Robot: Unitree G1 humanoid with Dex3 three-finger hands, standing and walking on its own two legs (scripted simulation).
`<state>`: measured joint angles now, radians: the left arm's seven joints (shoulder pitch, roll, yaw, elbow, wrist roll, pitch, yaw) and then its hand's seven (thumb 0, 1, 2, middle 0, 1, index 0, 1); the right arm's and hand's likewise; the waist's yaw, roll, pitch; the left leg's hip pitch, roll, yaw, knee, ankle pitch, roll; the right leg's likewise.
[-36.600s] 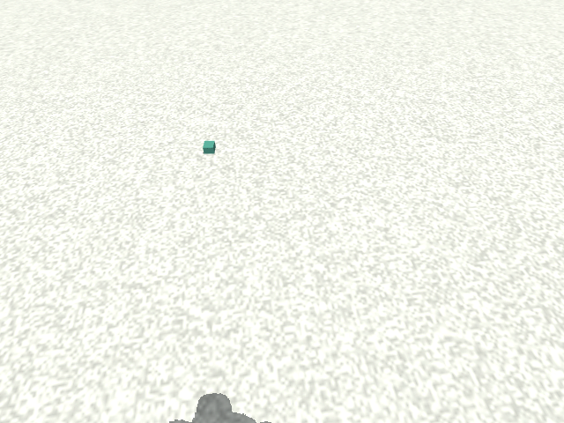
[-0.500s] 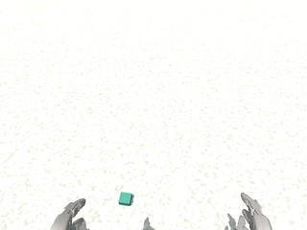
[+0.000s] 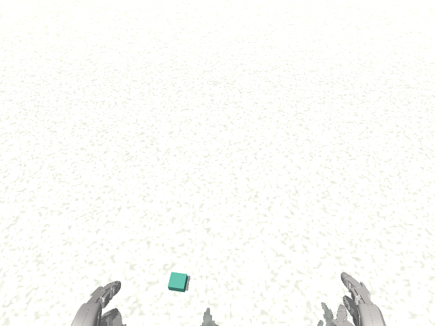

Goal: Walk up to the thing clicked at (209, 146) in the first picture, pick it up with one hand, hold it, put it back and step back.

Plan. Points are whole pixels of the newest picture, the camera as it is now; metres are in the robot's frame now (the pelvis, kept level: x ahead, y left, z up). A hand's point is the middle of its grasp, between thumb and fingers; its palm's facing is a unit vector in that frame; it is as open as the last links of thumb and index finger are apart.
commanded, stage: home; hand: left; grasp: from above
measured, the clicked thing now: (178, 282) +0.46 +0.19 -0.69
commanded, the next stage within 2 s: stand in 0.12 s
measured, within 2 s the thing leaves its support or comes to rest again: neither
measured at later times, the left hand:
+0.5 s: hand out of the picture +0.11 +0.23 -0.10, palm faces +0.03 -0.94 -0.34, open 7.3 cm
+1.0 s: hand out of the picture +0.03 +0.25 -0.10, palm faces +0.05 -0.94 -0.33, open 7.3 cm
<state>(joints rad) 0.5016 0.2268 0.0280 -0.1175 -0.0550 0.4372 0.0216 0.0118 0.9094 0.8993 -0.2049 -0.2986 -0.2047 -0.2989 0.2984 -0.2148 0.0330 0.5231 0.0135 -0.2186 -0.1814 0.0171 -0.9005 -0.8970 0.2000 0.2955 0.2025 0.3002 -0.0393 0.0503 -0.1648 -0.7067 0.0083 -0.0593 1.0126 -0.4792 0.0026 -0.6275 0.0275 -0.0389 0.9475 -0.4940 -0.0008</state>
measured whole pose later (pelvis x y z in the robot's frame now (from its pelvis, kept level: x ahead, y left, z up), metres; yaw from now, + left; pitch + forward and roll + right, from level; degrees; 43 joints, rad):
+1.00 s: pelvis -0.01 +0.01 +0.06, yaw +0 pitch -4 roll +0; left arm 0.17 0.28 0.04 1.14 0.03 0.01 0.03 0.01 0.91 0.90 -0.21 -0.30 -0.21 -0.30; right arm 0.14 -0.28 -0.03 1.10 -0.02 0.00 -0.02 0.01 -0.90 -0.90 0.20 0.30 0.20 0.30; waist 0.02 0.02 0.06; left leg -0.13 -0.03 -0.03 0.38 -0.18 0.02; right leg -0.08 -0.02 0.00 0.38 -0.22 0.02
